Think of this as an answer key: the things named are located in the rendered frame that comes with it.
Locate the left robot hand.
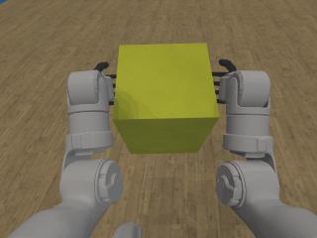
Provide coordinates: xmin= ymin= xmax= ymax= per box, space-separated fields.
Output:
xmin=94 ymin=61 xmax=117 ymax=106

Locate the left robot thigh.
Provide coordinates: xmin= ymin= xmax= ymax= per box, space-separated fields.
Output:
xmin=112 ymin=222 xmax=143 ymax=238

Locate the left robot forearm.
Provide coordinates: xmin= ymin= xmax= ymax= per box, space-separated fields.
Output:
xmin=59 ymin=69 xmax=115 ymax=194

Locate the carton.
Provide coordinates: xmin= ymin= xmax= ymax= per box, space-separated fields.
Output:
xmin=112 ymin=43 xmax=220 ymax=155

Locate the right robot hand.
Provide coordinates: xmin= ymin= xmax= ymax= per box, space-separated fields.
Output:
xmin=212 ymin=59 xmax=237 ymax=104

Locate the right robot upper arm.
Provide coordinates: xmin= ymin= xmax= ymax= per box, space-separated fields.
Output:
xmin=215 ymin=160 xmax=317 ymax=238

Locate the left robot upper arm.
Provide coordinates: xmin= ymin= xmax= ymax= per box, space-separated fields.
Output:
xmin=6 ymin=158 xmax=124 ymax=238

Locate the right robot forearm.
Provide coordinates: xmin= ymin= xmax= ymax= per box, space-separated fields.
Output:
xmin=218 ymin=70 xmax=280 ymax=188

